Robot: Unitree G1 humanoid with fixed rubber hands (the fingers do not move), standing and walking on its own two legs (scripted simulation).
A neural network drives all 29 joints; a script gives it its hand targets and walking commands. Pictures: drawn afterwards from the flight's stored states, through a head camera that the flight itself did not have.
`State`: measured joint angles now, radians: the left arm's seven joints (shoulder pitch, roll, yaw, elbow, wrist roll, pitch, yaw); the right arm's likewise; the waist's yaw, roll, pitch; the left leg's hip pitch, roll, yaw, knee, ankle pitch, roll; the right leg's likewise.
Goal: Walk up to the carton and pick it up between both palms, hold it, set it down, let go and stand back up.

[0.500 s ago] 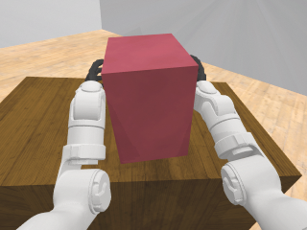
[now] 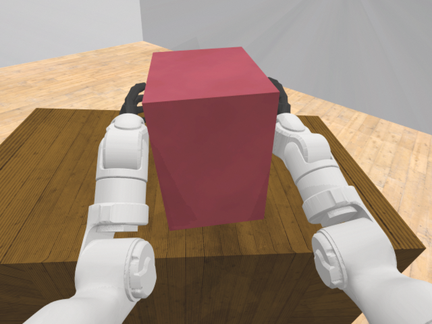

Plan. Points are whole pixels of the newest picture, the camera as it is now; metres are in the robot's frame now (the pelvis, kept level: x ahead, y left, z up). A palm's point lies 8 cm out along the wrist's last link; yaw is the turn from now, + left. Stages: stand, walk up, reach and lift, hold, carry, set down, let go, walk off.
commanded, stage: hold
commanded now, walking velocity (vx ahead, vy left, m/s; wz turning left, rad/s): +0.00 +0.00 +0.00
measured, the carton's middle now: (207, 134) +0.38 +0.01 +0.22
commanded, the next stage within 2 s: set down in 1.96 s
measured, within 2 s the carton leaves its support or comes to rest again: neither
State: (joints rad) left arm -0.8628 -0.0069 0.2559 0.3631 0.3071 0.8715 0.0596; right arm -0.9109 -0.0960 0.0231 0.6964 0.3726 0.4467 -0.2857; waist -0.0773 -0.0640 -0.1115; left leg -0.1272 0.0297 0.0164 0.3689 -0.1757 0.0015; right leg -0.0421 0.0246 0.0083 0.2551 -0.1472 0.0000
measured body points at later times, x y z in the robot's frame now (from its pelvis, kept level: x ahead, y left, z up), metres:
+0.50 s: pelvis +0.00 +0.00 +0.00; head -0.06 +0.04 +0.44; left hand +0.39 +0.14 +0.24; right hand +0.40 -0.12 +0.25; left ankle +0.02 +0.11 -0.75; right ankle +0.00 -0.12 -0.75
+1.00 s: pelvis +0.00 +0.00 +0.00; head -0.07 +0.04 +0.44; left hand +0.39 +0.14 +0.24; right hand +0.39 -0.12 +0.25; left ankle +0.02 +0.11 -0.75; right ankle +0.00 -0.12 -0.75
